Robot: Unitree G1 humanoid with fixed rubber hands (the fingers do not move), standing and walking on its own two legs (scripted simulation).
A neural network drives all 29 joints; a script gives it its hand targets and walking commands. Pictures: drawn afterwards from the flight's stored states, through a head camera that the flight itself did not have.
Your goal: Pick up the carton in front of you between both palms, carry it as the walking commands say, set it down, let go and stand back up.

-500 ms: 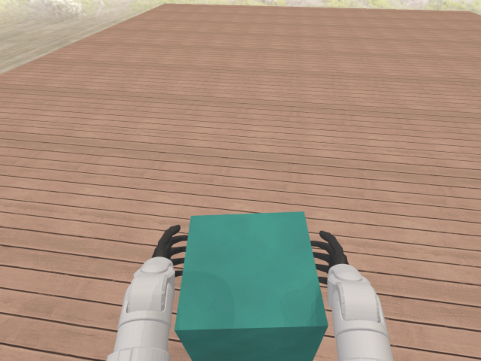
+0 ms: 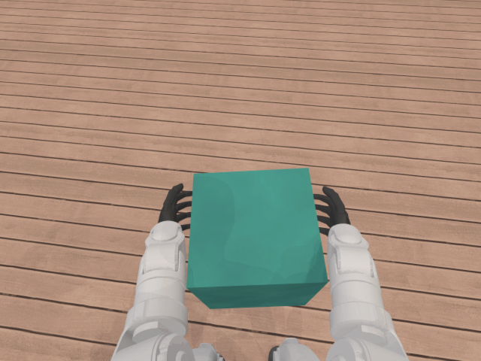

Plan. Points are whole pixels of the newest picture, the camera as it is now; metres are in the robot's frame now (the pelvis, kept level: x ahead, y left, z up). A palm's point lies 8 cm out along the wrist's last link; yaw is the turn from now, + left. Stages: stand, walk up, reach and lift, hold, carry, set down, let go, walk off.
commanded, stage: set down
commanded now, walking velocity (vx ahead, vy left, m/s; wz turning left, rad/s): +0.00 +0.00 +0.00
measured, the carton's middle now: (254, 245) +0.35 -0.01 -0.11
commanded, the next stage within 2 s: none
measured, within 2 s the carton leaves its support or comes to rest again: rests again in 1.86 s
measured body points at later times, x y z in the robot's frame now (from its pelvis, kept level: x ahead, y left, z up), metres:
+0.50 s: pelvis -0.01 +0.00 -0.13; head +0.19 -0.03 +0.27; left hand +0.40 +0.13 -0.20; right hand +0.41 -0.17 -0.21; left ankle +0.05 +0.12 -0.71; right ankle +0.07 -0.11 -0.71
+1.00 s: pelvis -0.04 +0.00 -0.26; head +0.24 -0.04 +0.08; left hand +0.43 +0.11 -0.37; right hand +0.45 -0.20 -0.38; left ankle +0.05 +0.12 -0.71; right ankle +0.07 -0.11 -0.71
